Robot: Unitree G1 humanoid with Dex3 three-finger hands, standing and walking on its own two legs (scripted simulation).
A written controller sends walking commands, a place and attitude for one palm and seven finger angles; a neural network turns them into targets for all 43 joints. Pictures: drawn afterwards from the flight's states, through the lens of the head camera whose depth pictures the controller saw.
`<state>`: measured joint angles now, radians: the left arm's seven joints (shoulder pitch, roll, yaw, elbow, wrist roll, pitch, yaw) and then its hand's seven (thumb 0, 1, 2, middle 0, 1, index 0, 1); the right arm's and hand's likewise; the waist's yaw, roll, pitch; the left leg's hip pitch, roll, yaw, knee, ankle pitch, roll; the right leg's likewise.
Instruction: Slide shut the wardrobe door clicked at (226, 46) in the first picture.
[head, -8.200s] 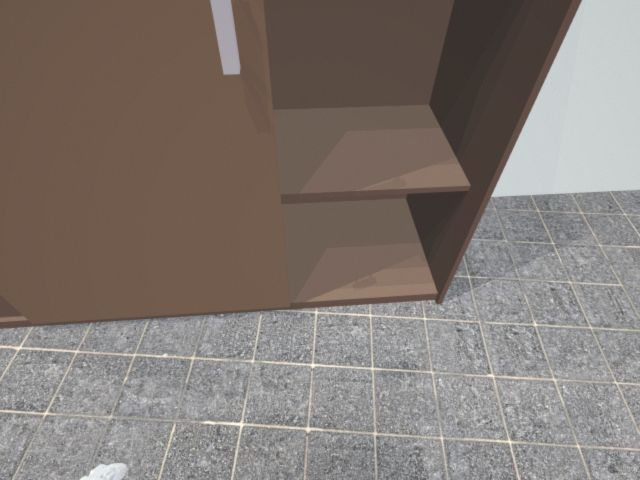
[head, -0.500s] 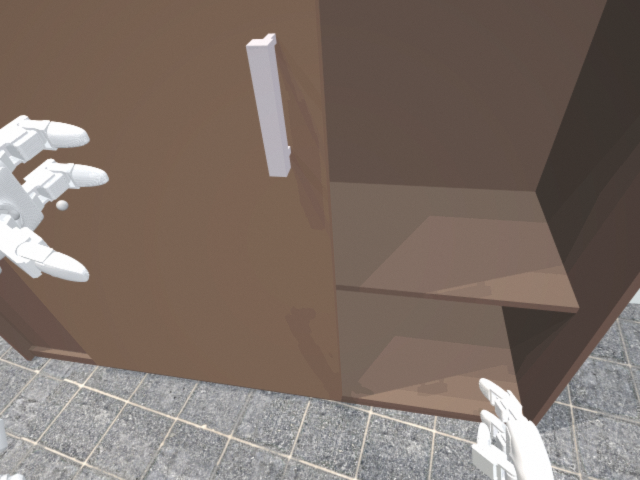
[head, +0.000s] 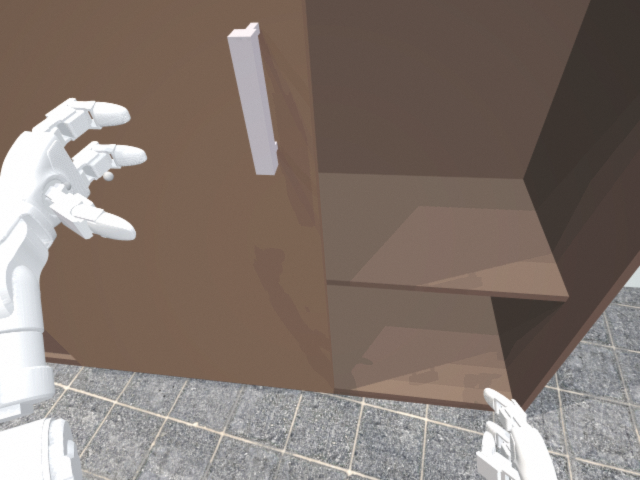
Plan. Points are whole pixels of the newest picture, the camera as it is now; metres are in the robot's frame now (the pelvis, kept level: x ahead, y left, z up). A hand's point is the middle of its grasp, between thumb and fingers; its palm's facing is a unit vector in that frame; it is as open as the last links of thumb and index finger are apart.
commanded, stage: move the hooked fingers beside the handle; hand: left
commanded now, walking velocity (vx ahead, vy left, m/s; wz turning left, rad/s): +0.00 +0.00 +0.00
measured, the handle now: (260, 102) +0.52 +0.13 +0.25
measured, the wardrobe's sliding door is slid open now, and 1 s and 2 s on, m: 0.54 0.54 0.54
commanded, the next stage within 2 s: none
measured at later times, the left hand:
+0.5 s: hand (162, 147) +0.41 +0.22 +0.25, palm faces +0.01 -1.00 -0.06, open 14.0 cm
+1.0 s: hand (197, 126) +0.46 +0.20 +0.24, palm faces +0.00 -1.00 -0.03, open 14.0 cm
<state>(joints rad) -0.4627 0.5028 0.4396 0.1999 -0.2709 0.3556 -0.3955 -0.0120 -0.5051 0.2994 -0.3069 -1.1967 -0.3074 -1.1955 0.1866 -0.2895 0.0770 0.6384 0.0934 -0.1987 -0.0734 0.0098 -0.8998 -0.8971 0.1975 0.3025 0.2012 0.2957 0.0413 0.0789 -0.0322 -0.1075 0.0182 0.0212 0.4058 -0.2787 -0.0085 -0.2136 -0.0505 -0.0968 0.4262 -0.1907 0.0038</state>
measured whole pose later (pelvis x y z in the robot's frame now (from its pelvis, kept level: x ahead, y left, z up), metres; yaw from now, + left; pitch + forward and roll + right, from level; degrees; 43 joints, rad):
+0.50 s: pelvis +0.01 +0.01 +0.00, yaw +0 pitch +1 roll +0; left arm -0.68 0.45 0.34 0.42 -0.21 0.31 -0.30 -0.01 -0.50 0.30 -0.30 -1.20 -0.31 -1.20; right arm 0.20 -0.28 0.07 0.65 0.08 -0.16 -0.08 0.01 -0.90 -0.90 0.20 0.30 0.20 0.30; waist 0.01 0.06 -0.03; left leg -0.12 0.01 0.03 0.40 -0.28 0.00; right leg -0.23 -0.06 -0.09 0.41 -0.19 0.01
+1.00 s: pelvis +0.01 +0.01 +0.00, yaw -1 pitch +3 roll +0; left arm -0.90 0.46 0.31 0.76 -0.15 0.19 -0.24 -0.01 -0.50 0.30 -0.30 -1.20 -0.30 -1.20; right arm 0.28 -0.28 0.04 0.69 0.06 -0.17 -0.08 0.01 -0.90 -0.90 0.20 0.30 0.20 0.30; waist -0.04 0.05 -0.03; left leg -0.16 0.01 0.04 0.40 -0.28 0.01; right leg -0.26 -0.05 -0.08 0.39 -0.17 0.02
